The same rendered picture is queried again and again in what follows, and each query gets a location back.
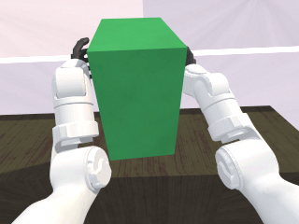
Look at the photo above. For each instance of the robot right hand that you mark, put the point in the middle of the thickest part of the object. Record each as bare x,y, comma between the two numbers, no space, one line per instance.
189,57

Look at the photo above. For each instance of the robot left hand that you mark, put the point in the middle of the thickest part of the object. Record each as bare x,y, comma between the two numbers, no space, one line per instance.
79,52

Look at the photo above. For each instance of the carton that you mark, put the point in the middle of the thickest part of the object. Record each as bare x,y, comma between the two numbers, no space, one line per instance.
137,66

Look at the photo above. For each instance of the right robot forearm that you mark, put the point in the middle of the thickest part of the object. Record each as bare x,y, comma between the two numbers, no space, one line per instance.
226,121

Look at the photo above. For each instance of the pedestal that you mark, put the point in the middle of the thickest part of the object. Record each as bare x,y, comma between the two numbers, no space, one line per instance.
180,188

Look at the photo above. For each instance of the left robot upper arm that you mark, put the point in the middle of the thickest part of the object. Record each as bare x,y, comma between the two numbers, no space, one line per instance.
76,176

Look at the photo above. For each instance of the left robot forearm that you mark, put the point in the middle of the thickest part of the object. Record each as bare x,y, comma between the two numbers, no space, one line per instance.
73,107

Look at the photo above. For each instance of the right robot upper arm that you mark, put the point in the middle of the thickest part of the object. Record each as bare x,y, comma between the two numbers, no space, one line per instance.
249,166

